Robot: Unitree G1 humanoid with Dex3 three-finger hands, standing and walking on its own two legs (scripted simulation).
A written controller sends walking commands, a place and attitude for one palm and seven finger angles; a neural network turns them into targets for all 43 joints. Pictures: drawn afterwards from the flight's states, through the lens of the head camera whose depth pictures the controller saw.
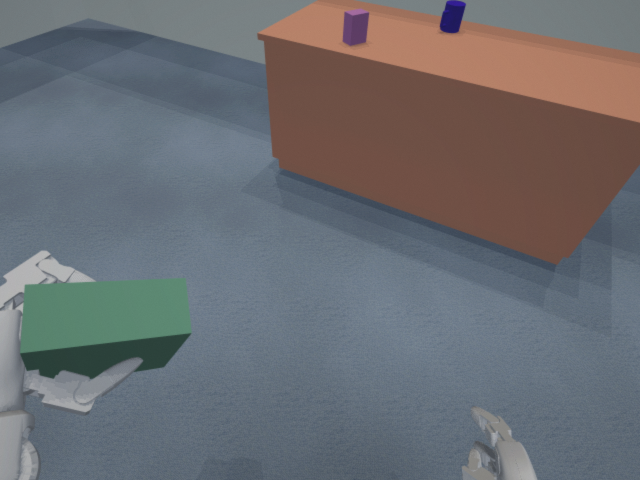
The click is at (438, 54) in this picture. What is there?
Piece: table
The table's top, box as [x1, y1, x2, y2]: [257, 0, 639, 130]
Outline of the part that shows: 257,33 258,39 639,130 638,53 462,20 458,32 447,33 439,29 441,17 440,16 355,0 317,0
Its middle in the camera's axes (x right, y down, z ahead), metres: +0.52 -0.74 +1.51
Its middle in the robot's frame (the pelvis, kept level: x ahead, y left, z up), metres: +1.64 -0.43 -0.10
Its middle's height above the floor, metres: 0.68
